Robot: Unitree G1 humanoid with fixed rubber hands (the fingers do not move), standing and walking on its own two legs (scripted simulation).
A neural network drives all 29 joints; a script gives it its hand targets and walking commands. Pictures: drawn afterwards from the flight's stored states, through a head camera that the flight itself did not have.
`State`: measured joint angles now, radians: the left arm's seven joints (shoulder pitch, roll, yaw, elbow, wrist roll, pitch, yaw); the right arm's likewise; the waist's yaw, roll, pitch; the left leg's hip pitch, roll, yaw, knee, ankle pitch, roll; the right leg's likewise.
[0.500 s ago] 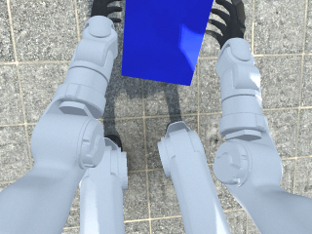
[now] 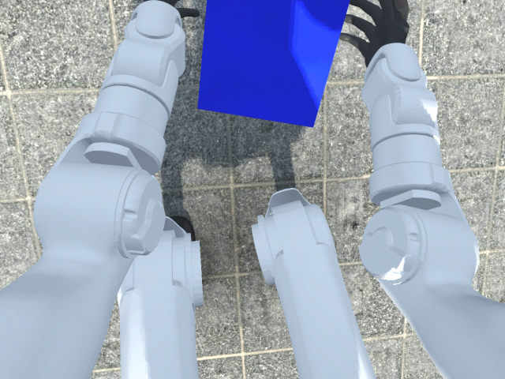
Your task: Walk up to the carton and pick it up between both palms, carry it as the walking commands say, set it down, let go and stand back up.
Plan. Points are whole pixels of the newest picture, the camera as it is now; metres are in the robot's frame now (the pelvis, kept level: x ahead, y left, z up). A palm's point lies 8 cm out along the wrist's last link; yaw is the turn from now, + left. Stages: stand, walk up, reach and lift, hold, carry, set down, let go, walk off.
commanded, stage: set down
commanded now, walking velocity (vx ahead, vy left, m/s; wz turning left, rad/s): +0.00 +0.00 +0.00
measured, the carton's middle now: (266, 33) +0.55 -0.11 -0.28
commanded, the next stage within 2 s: none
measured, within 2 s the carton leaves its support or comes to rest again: neither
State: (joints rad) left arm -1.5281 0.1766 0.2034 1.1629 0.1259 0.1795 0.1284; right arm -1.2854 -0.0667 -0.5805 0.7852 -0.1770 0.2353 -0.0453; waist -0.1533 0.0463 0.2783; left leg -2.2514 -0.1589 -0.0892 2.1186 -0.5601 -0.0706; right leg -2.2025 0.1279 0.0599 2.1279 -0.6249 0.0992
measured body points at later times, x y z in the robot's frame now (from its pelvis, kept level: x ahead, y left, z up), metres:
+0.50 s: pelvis +0.01 +0.00 +0.00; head +0.37 -0.01 +0.25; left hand +0.58 +0.03 -0.18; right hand +0.50 -0.24 -0.17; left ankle +0.11 +0.12 -0.36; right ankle +0.10 -0.13 -0.36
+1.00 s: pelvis +0.01 +0.00 +0.00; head +0.38 -0.01 +0.25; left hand +0.58 +0.03 -0.19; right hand +0.51 -0.24 -0.18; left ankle +0.11 +0.12 -0.36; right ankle +0.10 -0.13 -0.36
